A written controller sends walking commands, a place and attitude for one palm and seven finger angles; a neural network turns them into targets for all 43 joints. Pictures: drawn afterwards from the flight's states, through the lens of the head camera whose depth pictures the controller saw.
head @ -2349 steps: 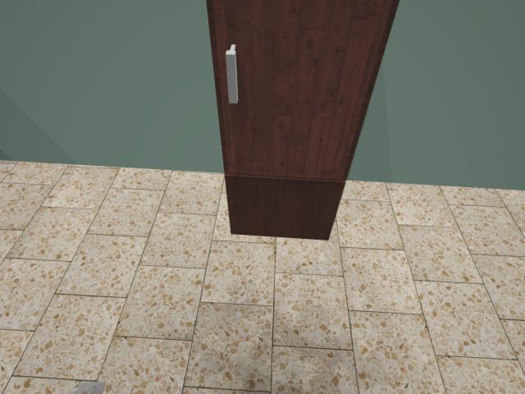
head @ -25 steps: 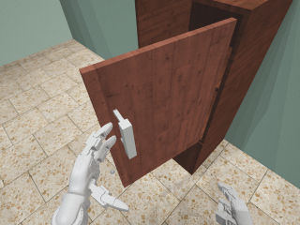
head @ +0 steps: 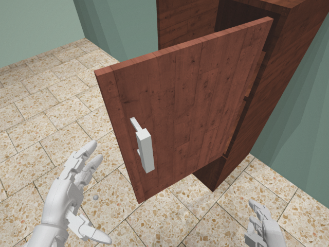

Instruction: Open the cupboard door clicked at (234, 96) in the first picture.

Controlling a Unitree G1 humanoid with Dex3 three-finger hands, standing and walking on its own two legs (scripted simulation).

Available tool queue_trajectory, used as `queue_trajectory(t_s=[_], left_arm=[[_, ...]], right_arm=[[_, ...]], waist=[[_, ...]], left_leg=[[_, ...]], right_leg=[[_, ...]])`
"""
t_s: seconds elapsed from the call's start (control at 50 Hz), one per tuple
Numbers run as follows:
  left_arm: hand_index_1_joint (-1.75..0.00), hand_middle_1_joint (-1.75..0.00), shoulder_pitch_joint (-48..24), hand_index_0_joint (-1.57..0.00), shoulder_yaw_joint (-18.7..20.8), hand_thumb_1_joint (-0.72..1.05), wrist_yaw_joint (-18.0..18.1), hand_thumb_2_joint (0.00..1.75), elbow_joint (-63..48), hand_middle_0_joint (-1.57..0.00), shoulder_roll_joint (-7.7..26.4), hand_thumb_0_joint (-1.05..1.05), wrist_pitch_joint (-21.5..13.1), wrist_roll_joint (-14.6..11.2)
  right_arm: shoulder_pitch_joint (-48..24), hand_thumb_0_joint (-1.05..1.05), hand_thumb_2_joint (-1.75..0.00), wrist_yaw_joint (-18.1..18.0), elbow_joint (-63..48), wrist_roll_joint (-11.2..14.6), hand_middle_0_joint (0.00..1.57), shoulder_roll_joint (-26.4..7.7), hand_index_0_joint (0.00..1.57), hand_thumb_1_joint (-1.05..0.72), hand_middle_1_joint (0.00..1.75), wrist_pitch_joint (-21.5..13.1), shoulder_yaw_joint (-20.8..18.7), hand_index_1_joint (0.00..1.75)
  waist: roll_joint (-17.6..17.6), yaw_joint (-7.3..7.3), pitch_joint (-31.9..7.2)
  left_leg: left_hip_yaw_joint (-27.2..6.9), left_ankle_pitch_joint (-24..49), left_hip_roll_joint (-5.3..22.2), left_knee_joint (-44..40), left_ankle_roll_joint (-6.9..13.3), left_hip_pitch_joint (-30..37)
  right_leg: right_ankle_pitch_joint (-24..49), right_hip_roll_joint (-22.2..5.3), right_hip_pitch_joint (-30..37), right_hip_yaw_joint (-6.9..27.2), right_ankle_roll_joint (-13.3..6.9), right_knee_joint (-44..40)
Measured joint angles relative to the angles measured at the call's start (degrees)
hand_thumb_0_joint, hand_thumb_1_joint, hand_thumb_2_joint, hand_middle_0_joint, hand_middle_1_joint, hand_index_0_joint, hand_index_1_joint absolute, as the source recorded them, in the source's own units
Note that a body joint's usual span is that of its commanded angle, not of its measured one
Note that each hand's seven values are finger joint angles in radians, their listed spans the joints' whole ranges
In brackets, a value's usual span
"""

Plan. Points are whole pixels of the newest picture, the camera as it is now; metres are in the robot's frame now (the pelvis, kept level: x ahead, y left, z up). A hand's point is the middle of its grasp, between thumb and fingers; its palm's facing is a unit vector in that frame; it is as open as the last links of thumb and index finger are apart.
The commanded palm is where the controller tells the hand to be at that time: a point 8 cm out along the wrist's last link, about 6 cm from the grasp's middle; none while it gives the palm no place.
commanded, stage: draw the hand back to the body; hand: left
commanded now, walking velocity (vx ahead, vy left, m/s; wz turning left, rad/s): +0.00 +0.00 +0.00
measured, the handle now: (141, 145) +0.32 +0.08 +0.10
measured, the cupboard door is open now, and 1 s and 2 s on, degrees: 78 78 78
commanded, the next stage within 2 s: step back with the hand held close in 1.54 s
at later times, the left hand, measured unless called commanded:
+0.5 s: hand (60, 196) +0.19 +0.20 +0.13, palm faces -0.02 -0.99 -0.10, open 16.1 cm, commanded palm +0.16 +0.26 +0.15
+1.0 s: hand (19, 171) +0.21 +0.26 +0.18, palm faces +0.35 -0.86 -0.37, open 11.0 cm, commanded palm +0.16 +0.30 +0.20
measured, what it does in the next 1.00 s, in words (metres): stands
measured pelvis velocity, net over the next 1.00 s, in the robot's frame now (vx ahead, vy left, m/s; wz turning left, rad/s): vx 0.02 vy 0.02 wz -0.03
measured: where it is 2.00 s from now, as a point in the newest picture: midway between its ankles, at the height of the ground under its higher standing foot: outside the picture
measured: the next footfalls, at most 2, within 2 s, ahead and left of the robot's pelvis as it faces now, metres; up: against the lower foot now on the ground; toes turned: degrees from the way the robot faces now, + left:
none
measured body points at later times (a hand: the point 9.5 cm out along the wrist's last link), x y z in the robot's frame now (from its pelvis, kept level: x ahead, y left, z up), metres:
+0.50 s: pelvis +0.00 +0.02 +0.01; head -0.01 +0.02 +0.46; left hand +0.18 +0.25 +0.14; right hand +0.19 -0.20 -0.04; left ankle +0.02 +0.12 -0.70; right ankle -0.03 -0.09 -0.70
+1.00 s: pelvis +0.02 +0.02 +0.04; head +0.00 +0.01 +0.49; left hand +0.19 +0.30 +0.20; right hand +0.20 -0.20 -0.04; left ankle +0.02 +0.12 -0.70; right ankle -0.03 -0.09 -0.70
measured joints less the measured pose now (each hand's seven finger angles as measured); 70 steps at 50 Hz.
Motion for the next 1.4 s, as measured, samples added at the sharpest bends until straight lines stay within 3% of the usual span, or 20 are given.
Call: queue_trajectory(t_s=[0.22,0.48,0.52,0.62,0.74,0.94,1.22,1.4], left_arm=[[-0.30,-0.30,1.6,-0.15,1.1,-0.50,1.3,0.30,-5.5,-0.15,1.2,-0.01,4.3,0.2],[-0.30,-0.30,2.6,-0.15,5.0,-0.47,-1.0,0.32,-9.6,-0.15,3.3,-0.01,9.4,-1.6],[-0.30,-0.30,2.4,-0.15,4.3,-0.44,3.5,0.33,-10.8,-0.15,4.4,-0.01,10.4,2.4],[-0.30,-0.30,3.9,-0.16,3.8,-0.31,14.5,0.38,-12.7,-0.16,4.6,-0.01,11.8,8.9],[-0.30,-0.30,4.1,-0.16,4.7,-0.12,18.9,0.46,-12.2,-0.16,5.0,0.00,11.9,11.6],[-0.30,-0.30,3.3,-0.18,8.6,0.22,19.7,0.61,-12.3,-0.18,6.2,0.00,10.7,12.1],[-0.30,-0.30,0.9,-0.20,14.9,0.70,19.7,0.82,-11.1,-0.20,7.8,0.01,10.0,11.2],[-0.30,-0.30,1.0,-0.20,13.9,0.86,19.3,0.89,-10.9,-0.20,7.0,0.02,10.1,11.2]], right_arm=[[0.3,0.02,-0.90,0.1,-0.5,0.4,0.20,1.5,0.20,-0.90,0.30,-0.5,1.3,0.30],[0.0,0.02,-0.90,-0.2,0.9,0.8,0.20,0.7,0.20,-0.90,0.30,-2.4,1.9,0.30],[-0.3,0.02,-0.90,-1.1,1.1,0.4,0.20,0.7,0.20,-0.90,0.30,-2.1,2.0,0.30],[-1.2,0.02,-0.90,-2.2,2.1,-0.7,0.20,1.5,0.20,-0.90,0.30,-0.7,2.4,0.30],[-1.9,0.02,-0.90,-2.1,4.5,-1.5,0.20,1.7,0.20,-0.90,0.30,-0.2,2.5,0.30],[-2.9,0.02,-0.90,-1.1,7.0,-2.1,0.20,1.8,0.20,-0.90,0.30,0.7,1.8,0.30],[-3.9,0.02,-0.90,-1.0,8.0,-1.9,0.20,1.2,0.20,-0.90,0.30,2.1,0.2,0.30],[-4.0,0.02,-0.90,-0.9,8.0,-1.9,0.20,1.0,0.20,-0.90,0.30,2.3,-0.2,0.30]], waist=[[0.3,0.19,-0.4],[0.3,1.28,-0.3],[0.2,1.96,0.4],[-0.4,2.21,2.3],[-0.4,2.79,4.3],[-0.1,3.23,5.4],[-0.1,3.72,5.5],[-0.1,3.67,5.8]], left_leg=[[0.8,0.4,-0.3,-1.7,1.0,2.6],[0.5,1.7,-0.8,-4.4,1.7,6.5],[0.8,2.1,-0.7,-5.6,1.7,8.0],[1.6,4.5,-0.8,-11.1,1.8,12.8],[2.1,7.0,-1.3,-17.0,2.0,17.8],[3.0,8.8,-1.8,-22.7,2.1,22.9],[3.1,8.9,-1.1,-24.6,1.4,25.0],[3.0,9.1,-0.8,-25.1,1.1,25.4]], right_leg=[[1.2,-0.3,2.7,0.8,1.0,-2.4],[2.9,-0.6,7.2,0.5,1.7,-6.3],[3.6,-0.5,8.7,0.9,1.7,-7.6],[6.3,-0.5,13.2,1.6,1.9,-13.1],[8.7,-0.9,17.9,2.2,2.1,-18.6],[10.4,-1.3,22.2,3.1,2.3,-23.5],[10.9,-0.5,24.4,3.2,1.7,-25.8],[11.0,-0.3,24.7,3.2,1.4,-26.2]])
